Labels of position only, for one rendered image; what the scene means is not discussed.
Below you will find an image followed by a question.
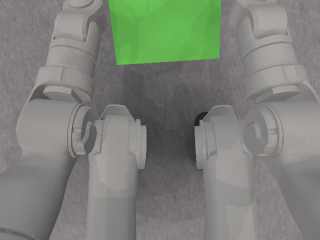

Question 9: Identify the right robot shin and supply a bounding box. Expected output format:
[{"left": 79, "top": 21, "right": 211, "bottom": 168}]
[{"left": 202, "top": 105, "right": 255, "bottom": 161}]

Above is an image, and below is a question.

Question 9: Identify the robot right upper arm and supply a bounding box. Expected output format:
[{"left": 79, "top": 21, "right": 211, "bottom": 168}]
[{"left": 242, "top": 99, "right": 320, "bottom": 240}]

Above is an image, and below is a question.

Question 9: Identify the robot right thigh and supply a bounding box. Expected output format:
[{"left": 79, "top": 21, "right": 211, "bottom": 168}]
[{"left": 194, "top": 115, "right": 259, "bottom": 240}]

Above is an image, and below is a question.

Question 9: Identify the carton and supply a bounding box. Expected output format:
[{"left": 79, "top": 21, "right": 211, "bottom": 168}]
[{"left": 108, "top": 0, "right": 221, "bottom": 65}]

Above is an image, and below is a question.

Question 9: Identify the robot left upper arm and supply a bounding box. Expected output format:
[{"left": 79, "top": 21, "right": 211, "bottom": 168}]
[{"left": 0, "top": 99, "right": 97, "bottom": 240}]

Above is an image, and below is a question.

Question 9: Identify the robot right forearm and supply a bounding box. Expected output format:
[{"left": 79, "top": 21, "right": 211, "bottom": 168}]
[{"left": 227, "top": 0, "right": 320, "bottom": 104}]

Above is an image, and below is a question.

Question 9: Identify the robot left forearm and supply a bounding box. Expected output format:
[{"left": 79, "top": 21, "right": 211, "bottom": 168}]
[{"left": 16, "top": 0, "right": 108, "bottom": 144}]

